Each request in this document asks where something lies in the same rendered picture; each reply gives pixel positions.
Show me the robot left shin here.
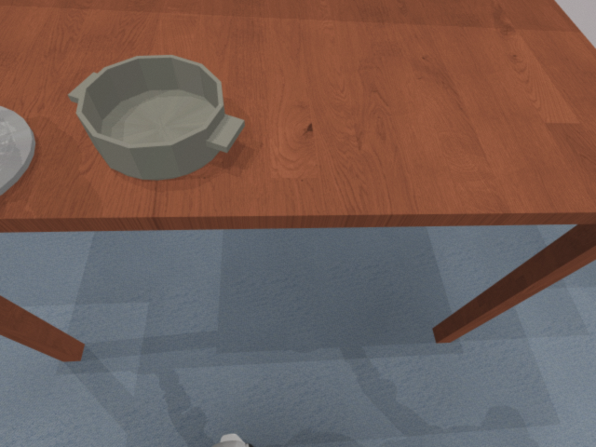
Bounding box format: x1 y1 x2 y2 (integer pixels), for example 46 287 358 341
220 434 246 444

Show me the table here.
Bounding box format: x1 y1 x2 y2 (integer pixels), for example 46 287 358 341
0 0 596 362

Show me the pot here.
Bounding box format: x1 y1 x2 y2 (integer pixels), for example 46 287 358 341
68 55 245 181

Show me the lid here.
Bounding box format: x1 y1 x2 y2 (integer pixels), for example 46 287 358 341
0 106 35 196

